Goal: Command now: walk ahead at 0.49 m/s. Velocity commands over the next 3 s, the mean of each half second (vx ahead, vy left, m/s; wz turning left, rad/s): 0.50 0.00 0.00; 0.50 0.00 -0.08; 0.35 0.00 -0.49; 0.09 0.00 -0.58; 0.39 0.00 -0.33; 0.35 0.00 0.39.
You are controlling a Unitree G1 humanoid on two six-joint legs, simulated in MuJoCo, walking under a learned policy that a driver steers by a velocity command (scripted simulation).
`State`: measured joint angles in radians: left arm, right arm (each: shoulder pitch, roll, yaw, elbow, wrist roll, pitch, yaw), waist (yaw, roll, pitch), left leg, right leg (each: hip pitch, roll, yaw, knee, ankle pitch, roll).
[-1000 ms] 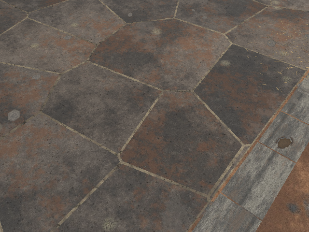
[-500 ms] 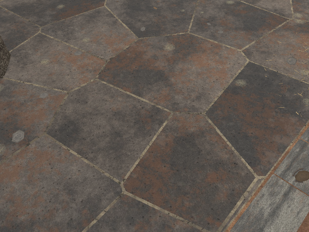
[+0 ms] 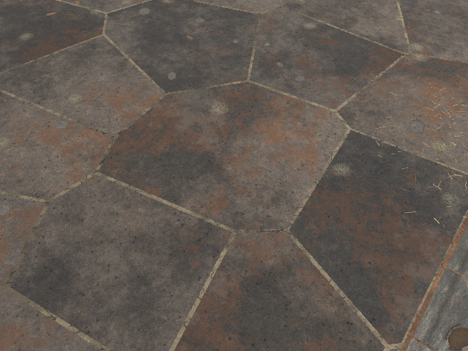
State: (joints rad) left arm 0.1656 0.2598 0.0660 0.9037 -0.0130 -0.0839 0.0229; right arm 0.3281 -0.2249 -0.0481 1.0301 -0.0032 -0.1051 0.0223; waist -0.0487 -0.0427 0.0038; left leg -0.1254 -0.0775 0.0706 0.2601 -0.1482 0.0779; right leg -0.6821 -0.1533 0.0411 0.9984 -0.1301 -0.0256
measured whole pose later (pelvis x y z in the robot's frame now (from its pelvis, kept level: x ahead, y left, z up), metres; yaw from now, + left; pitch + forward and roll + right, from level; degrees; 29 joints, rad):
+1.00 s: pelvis +0.58 -0.01 -0.01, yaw -3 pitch +1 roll +1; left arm 0.28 0.26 0.07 0.96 -0.04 -0.07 0.01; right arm 0.18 -0.23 -0.07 0.95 -0.01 -0.11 0.02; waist -0.01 -0.04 0.03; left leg -0.29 -0.02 0.12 0.42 -0.15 0.06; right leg -0.48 -0.07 0.05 1.18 -0.33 -0.05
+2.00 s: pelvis +0.90 -0.05 -0.01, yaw -37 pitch +3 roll -1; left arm 0.18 0.32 0.09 0.65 -0.01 0.03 0.02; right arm 0.20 -0.27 -0.07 0.78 -0.01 -0.03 -0.03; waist -0.02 -0.04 -0.02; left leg -0.29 0.01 -0.03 0.47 -0.24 0.00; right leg -0.56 0.10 0.09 1.00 -0.39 0.00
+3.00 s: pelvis +1.17 -0.35 -0.02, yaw -31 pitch +3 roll +0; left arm 0.17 0.31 0.04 0.67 0.01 -0.05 0.03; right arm 0.15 -0.31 -0.06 0.65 0.00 -0.03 0.03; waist -0.01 -0.01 0.08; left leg -0.43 -0.12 -0.02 0.48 -0.09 0.11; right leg -0.54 -0.03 0.08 1.24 -0.47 0.06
